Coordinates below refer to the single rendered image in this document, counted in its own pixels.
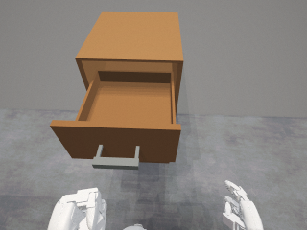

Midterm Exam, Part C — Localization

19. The cabinet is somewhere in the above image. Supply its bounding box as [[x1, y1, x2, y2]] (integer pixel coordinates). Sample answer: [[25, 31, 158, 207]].
[[75, 11, 184, 164]]

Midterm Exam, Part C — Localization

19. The drawer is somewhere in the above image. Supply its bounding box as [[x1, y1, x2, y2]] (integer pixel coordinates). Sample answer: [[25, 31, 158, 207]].
[[50, 69, 181, 162]]

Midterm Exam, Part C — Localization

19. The right robot hand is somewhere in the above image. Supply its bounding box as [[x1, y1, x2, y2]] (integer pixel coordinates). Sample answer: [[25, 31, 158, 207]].
[[223, 180, 264, 230]]

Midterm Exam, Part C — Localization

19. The left robot hand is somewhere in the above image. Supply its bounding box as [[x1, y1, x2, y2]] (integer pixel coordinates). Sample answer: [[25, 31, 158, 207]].
[[47, 188, 107, 230]]

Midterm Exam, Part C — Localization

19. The handle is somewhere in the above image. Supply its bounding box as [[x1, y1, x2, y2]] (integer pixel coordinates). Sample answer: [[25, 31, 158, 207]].
[[91, 145, 140, 170]]

